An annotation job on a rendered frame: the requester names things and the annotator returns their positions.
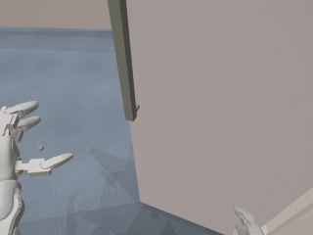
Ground left robot hand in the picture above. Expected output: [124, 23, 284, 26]
[0, 101, 73, 181]

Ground fridge door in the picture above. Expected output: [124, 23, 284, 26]
[126, 0, 313, 235]

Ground handle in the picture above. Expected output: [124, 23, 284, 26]
[108, 0, 140, 121]

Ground right robot hand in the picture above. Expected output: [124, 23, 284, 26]
[233, 207, 264, 235]

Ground left robot forearm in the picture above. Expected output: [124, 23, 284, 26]
[0, 179, 25, 235]

